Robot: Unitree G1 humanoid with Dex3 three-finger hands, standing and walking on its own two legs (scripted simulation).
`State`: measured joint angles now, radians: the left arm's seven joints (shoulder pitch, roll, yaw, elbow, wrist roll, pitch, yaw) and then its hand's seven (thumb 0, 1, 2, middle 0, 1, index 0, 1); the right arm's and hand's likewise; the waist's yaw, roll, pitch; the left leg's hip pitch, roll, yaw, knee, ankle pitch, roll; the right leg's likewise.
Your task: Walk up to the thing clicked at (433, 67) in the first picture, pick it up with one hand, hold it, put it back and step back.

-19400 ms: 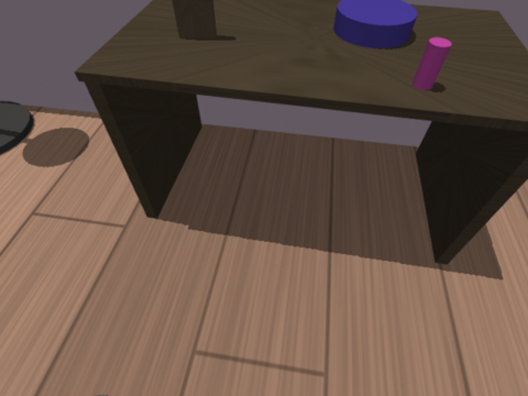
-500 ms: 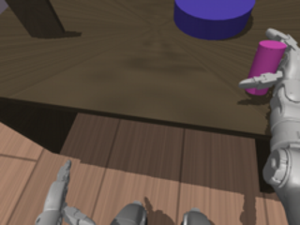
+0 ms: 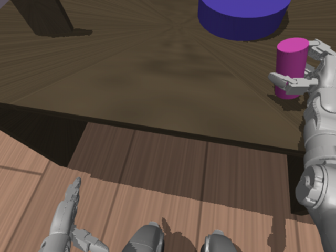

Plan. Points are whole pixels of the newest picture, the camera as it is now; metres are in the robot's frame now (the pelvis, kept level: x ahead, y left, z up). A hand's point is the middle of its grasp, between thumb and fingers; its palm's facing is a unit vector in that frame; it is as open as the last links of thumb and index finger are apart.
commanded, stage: settle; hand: right
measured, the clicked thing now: (289, 70) +0.51 -0.19 +0.11
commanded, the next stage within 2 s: lift in 0.84 s
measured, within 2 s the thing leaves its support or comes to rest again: neither
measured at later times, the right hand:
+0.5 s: hand (306, 52) +0.51 -0.20 +0.16, palm faces +0.18 +0.98 +0.01, open 9.4 cm
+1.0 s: hand (315, 38) +0.51 -0.20 +0.19, palm faces +0.18 +0.98 -0.01, open 9.4 cm
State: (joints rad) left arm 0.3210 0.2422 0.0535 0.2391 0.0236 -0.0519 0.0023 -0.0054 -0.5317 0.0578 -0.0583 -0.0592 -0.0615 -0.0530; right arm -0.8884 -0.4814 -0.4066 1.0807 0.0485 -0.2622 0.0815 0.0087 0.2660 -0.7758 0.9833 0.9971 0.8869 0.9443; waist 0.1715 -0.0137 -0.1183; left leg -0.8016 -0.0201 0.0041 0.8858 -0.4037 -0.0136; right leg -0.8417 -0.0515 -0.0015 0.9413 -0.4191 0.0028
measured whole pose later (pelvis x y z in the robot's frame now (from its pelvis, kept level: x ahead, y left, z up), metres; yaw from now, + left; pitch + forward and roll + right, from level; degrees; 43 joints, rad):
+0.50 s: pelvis +0.01 +0.00 +0.02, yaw -1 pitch +15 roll +1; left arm 0.31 0.25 0.05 0.31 0.00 -0.06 0.02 -0.01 -0.54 0.07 -0.06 -0.06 -0.06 -0.06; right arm -0.90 -0.46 -0.40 1.07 0.07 -0.18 0.08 0.03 0.39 -1.00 0.94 1.22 0.82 1.17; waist 0.15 -0.02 -0.12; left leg -0.65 -0.01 0.00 0.77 -0.38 -0.01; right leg -0.69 -0.04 -0.01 0.82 -0.39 0.00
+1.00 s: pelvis +0.01 +0.00 +0.03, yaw -1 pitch +13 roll +1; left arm 0.29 0.24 0.05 0.38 0.00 -0.07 0.02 0.00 -0.55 0.07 -0.05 -0.05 -0.05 -0.05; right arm -0.94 -0.46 -0.38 1.06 0.07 -0.14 0.07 0.03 0.38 -1.01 0.92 1.26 0.79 1.21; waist 0.13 -0.01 -0.11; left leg -0.58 -0.01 -0.01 0.71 -0.35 -0.01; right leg -0.61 -0.04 -0.02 0.74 -0.36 0.00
